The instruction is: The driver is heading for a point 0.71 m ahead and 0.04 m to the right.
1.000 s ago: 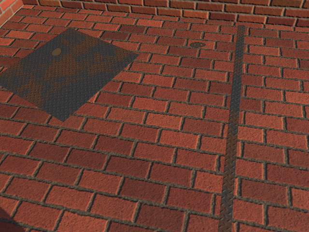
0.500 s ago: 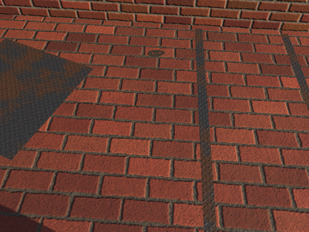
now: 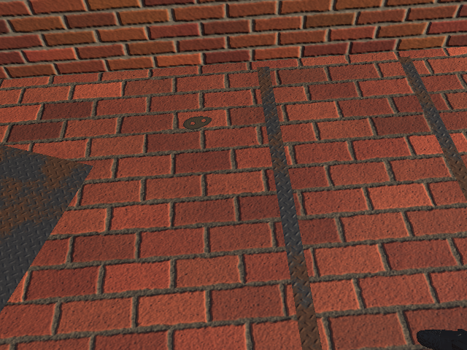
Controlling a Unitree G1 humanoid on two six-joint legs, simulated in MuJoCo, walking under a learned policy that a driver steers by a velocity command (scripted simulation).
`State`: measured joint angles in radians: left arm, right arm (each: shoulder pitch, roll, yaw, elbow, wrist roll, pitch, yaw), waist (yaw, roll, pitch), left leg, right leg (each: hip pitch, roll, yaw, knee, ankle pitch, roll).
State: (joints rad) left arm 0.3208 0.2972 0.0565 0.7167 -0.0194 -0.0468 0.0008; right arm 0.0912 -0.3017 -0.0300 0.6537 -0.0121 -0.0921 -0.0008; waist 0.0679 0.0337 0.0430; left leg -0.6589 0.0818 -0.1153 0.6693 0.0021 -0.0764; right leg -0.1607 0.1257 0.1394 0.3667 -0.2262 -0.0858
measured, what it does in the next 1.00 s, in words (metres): walks ahead: left foot, then right foot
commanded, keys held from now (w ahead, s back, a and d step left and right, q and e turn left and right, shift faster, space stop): w+e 0.38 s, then w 0.26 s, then w+q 0.26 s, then no key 0.10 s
